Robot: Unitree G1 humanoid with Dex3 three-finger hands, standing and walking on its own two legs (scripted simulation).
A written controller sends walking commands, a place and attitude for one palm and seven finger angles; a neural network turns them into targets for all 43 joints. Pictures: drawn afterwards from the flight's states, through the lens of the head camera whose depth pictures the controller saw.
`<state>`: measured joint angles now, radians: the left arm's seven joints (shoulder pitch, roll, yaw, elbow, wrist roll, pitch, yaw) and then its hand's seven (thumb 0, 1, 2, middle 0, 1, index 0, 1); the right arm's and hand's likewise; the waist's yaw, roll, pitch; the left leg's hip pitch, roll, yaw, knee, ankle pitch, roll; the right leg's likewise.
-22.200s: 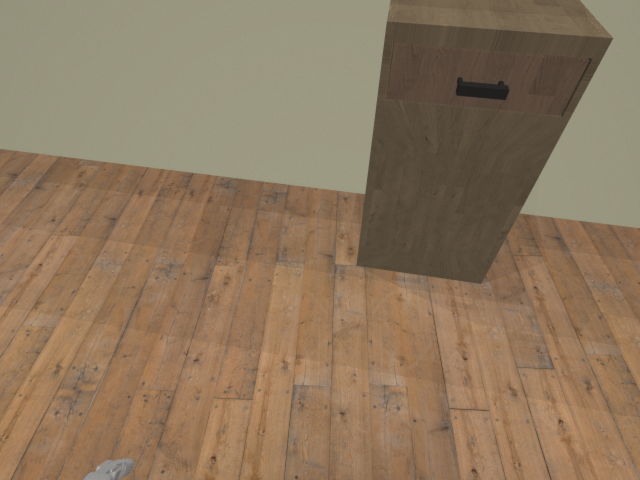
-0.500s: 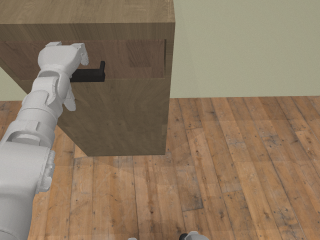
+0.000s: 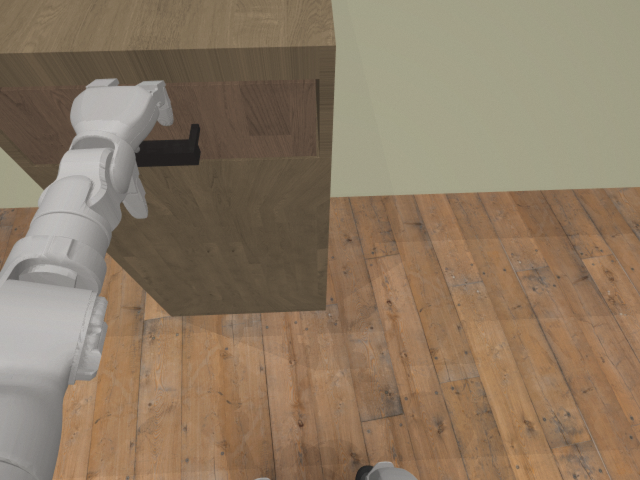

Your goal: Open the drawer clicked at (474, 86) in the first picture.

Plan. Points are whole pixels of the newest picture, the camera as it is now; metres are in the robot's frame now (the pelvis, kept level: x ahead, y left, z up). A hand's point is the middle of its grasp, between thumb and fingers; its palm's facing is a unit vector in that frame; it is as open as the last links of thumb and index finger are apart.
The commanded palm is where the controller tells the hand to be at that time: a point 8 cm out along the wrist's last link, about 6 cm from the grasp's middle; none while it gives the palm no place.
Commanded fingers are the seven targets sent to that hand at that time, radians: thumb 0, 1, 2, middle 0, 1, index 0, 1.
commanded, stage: re-aim the fingers above the handle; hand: left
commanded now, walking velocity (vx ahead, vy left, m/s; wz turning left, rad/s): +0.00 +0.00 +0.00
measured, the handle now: (157, 142) +0.56 +0.20 +0.05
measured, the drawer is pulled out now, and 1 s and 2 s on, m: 0.00 0.00 0.00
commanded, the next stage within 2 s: lower the fingers behind the handle in 1.26 s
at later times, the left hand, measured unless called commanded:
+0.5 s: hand (138, 142) +0.52 +0.20 +0.10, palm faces -0.05 +0.00 -1.00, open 13.4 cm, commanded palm +0.51 +0.19 +0.17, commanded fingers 0.00 -0.50 0.30 -0.30 -1.20 -0.30 -1.20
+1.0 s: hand (141, 130) +0.52 +0.19 +0.12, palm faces -0.02 +0.00 -1.00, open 13.6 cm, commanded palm +0.50 +0.19 +0.17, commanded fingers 0.00 -0.50 0.30 -0.30 -1.20 -0.30 -1.20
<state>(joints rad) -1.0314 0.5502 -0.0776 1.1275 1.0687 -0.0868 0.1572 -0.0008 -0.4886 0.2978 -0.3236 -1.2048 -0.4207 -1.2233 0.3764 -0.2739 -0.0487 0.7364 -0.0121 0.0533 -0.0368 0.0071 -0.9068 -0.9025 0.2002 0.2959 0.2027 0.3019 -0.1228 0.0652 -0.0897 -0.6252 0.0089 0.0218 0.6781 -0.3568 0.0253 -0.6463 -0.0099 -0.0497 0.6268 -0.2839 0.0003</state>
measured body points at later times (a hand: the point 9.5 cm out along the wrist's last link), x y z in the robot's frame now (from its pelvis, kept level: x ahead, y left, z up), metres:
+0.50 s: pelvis +0.00 +0.01 +0.00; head +0.10 +0.00 +0.44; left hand +0.52 +0.20 +0.15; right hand -0.01 -0.26 -0.13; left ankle -0.03 +0.10 -0.72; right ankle +0.00 -0.12 -0.72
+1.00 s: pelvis +0.00 +0.00 +0.00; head +0.08 -0.02 +0.45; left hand +0.51 +0.18 +0.17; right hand +0.00 -0.27 -0.13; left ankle -0.03 +0.10 -0.72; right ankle +0.00 -0.12 -0.72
